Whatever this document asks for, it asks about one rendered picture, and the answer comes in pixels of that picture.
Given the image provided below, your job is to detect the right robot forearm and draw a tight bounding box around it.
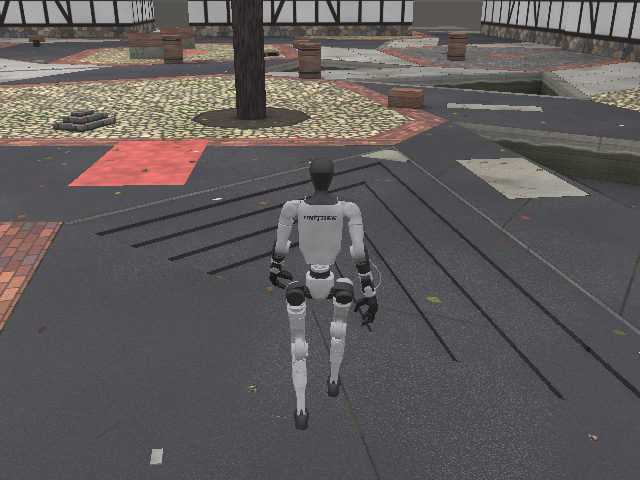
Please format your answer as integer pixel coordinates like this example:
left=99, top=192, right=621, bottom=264
left=355, top=244, right=376, bottom=297

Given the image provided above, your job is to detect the right robot upper arm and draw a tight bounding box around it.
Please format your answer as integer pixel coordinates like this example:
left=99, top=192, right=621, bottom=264
left=342, top=201, right=365, bottom=259

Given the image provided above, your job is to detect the left robot upper arm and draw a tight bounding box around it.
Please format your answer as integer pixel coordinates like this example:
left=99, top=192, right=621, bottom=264
left=275, top=200, right=301, bottom=254

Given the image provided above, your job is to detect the left robot forearm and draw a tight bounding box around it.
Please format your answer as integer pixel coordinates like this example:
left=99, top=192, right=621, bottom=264
left=270, top=239, right=286, bottom=274

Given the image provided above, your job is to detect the right robot hand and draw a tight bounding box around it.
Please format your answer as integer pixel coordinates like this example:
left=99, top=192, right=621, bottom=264
left=354, top=295, right=378, bottom=326

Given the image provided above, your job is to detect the right robot foot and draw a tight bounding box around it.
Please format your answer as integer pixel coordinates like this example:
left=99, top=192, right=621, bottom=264
left=327, top=374, right=341, bottom=397

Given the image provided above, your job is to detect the robot right thigh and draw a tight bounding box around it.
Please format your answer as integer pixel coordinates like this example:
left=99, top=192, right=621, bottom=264
left=330, top=278, right=354, bottom=340

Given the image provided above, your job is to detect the left robot hand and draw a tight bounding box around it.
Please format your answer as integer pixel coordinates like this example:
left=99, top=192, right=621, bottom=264
left=269, top=269, right=293, bottom=289

